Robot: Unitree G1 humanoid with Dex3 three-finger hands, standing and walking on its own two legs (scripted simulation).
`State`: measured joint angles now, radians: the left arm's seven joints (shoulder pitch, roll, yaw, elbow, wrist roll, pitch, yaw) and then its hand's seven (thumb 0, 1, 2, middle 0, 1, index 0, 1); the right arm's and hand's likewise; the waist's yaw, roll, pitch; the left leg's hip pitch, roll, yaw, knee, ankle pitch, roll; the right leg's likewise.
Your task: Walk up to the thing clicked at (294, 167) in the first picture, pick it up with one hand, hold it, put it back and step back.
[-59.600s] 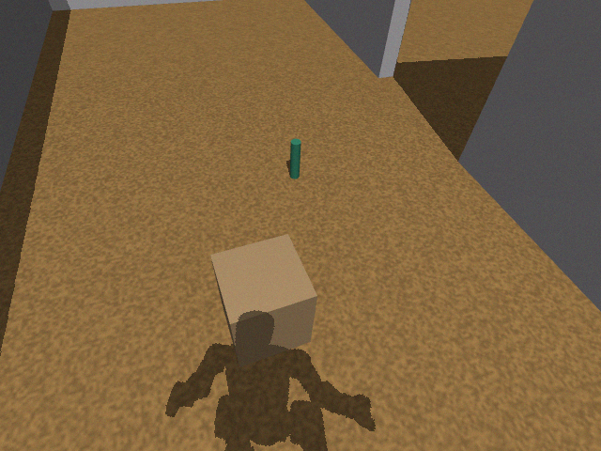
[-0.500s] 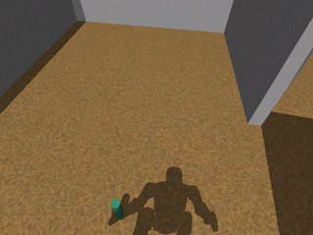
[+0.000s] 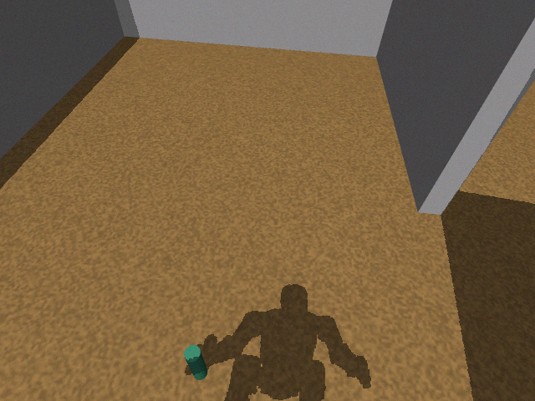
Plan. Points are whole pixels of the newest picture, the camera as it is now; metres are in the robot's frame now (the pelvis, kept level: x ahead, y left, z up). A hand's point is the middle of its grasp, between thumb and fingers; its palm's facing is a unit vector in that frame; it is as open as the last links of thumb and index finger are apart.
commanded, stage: stand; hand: left
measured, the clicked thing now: (196, 363) +0.35 +0.22 -0.68
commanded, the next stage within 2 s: step back in 0.66 s
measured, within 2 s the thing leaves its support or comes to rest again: neither
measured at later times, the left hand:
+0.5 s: hand out of the picture +0.06 +0.25 -0.16, palm faces -0.01 -0.94 -0.33, open 7.4 cm
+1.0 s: hand out of the picture +0.09 +0.30 -0.18, palm faces -0.01 -0.93 -0.38, open 7.4 cm
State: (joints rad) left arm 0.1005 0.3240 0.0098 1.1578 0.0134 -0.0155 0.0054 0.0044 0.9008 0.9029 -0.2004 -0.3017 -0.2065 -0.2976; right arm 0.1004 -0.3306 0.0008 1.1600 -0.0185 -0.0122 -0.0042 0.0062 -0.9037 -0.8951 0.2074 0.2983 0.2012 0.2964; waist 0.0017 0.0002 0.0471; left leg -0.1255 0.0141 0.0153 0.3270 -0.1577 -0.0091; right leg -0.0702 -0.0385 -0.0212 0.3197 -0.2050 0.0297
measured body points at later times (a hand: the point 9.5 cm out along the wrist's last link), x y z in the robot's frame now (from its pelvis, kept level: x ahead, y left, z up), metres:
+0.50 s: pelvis +0.00 +0.00 +0.00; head +0.01 +0.00 +0.45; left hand +0.06 +0.29 -0.14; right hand +0.06 -0.30 -0.14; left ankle +0.01 +0.12 -0.75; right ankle -0.02 -0.14 -0.75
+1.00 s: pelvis -0.04 +0.03 -0.03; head +0.01 +0.04 +0.41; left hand +0.09 +0.35 -0.16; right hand +0.05 -0.30 -0.14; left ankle +0.00 +0.13 -0.75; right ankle -0.02 -0.13 -0.74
